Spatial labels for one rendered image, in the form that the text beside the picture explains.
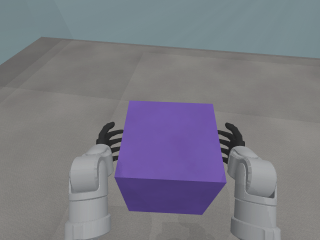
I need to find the carton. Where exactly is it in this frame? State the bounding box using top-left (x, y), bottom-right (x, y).
top-left (114, 100), bottom-right (227, 215)

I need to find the right robot forearm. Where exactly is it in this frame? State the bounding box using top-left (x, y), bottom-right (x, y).
top-left (227, 146), bottom-right (281, 240)

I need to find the robot right hand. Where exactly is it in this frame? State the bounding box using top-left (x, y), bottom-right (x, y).
top-left (217, 122), bottom-right (245, 164)

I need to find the left robot forearm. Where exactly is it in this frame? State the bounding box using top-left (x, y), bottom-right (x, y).
top-left (64, 144), bottom-right (114, 240)

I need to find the robot left hand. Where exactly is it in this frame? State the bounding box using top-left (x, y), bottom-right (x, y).
top-left (96, 122), bottom-right (124, 162)

